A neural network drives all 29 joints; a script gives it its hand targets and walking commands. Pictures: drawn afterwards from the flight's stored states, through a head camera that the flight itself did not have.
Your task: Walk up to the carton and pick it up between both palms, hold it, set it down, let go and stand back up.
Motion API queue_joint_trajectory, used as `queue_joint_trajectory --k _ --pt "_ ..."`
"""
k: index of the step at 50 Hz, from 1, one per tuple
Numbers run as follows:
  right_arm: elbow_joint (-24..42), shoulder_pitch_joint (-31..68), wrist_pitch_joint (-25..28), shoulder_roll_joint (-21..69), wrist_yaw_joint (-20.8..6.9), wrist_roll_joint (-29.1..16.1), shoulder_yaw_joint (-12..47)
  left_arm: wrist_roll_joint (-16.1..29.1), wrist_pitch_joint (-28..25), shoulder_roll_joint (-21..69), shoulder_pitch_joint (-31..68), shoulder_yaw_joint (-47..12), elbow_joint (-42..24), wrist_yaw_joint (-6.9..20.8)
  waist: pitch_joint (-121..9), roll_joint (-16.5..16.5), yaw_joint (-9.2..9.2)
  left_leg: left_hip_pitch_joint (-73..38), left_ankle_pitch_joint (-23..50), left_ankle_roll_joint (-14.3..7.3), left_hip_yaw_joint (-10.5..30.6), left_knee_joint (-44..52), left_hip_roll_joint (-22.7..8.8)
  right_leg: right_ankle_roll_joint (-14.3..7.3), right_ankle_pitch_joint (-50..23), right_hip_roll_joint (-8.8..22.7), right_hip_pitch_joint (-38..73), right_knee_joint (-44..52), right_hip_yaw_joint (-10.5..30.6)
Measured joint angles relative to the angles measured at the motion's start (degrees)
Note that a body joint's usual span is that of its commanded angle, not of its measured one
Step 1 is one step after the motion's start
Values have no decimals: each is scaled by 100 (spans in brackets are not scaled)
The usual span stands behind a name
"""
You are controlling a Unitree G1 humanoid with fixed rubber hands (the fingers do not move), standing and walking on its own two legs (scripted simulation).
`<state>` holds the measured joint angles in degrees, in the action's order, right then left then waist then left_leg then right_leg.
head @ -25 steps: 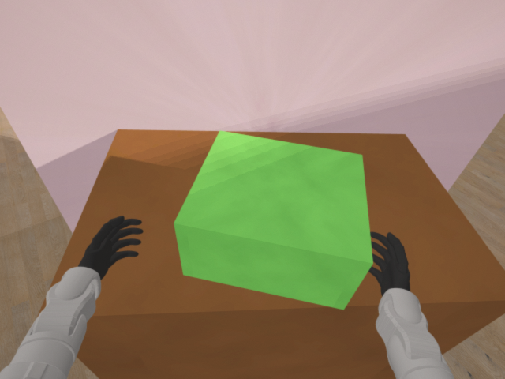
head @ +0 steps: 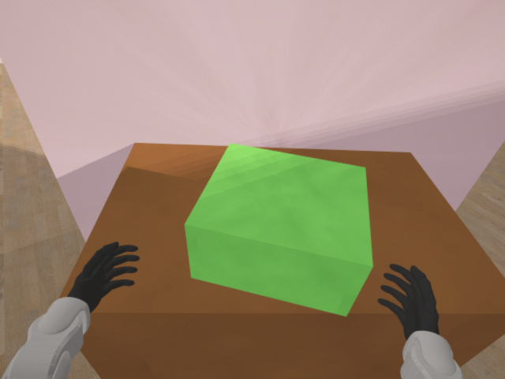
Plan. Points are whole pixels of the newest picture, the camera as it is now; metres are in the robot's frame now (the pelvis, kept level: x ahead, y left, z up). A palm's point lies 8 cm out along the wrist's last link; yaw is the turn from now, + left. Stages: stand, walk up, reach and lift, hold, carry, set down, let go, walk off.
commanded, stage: set down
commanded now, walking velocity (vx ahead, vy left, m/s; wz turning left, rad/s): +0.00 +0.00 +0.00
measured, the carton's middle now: (281, 220) +0.46 -0.04 +0.01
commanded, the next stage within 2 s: none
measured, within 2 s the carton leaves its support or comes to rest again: neither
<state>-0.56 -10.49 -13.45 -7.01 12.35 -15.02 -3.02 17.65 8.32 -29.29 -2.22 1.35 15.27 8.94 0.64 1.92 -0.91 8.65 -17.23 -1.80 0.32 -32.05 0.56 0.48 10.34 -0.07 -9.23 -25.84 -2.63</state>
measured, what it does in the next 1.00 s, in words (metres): stands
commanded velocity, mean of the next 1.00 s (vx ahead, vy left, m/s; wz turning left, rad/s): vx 0.00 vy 0.00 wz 0.00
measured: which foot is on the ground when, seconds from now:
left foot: down 0.00-1.00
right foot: down 0.00-1.00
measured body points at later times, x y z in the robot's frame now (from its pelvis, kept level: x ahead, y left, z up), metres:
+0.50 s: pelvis +0.01 -0.01 +0.00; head -0.01 +0.00 +0.45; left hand +0.22 +0.26 +0.03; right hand +0.22 -0.22 +0.04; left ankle +0.01 +0.09 -0.74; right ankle +0.05 -0.13 -0.74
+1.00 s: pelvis +0.03 -0.01 +0.00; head +0.02 +0.00 +0.45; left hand +0.22 +0.24 +0.00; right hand +0.22 -0.23 +0.01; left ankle +0.01 +0.09 -0.74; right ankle +0.05 -0.13 -0.74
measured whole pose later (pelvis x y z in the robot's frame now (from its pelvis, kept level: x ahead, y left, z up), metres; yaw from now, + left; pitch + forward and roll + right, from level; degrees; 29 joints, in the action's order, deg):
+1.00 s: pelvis +0.03 -0.01 +0.00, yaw +0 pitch -7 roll -1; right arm 1.9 -19.9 -13.5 -7.0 8.9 -13.2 -3.7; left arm 17.6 4.9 -22.3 -15.6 1.4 8.8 9.4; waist 6.2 -0.2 1.8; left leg 3.6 -18.1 -1.4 0.3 -29.0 0.6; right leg 0.1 13.0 -0.1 -5.5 -25.8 -2.6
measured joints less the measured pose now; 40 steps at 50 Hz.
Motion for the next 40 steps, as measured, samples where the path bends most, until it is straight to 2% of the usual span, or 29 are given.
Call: queue_joint_trajectory --k 9,17,31,40 --pt "640 -357 -475 0 98 1 4 0 -1 0 -525 -1 -272 134 188 -38 115 -324 13 0 0 144 0 0 65 0 256 0 2" --pt "1021 -836 -597 0 186 1 24 0 -51 0 -1006 0 -744 211 359 -147 181 -480 14 6 0 255 0 -25 131 0 361 0 3" --pt "1128 -942 -604 0 184 6 66 0 -338 79 -1185 0 -757 238 475 -172 280 -507 -39 14 0 300 0 -35 209 -1 368 0 3" --pt "935 -943 -446 0 -44 13 66 0 -338 354 -1251 -1 -757 238 508 -173 280 -507 -82 31 0 300 0 -37 258 -1 368 0 5"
